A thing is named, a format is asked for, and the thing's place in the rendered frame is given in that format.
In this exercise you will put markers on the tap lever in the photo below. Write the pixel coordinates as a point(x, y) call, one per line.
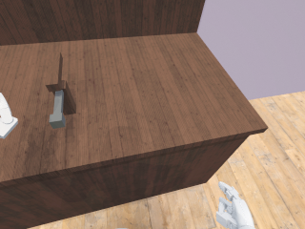
point(57, 120)

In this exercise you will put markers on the robot left hand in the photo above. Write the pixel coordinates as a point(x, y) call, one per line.
point(7, 121)

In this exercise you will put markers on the robot right hand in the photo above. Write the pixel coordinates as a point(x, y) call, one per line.
point(237, 213)

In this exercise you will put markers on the counter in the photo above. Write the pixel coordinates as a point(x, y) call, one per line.
point(148, 108)

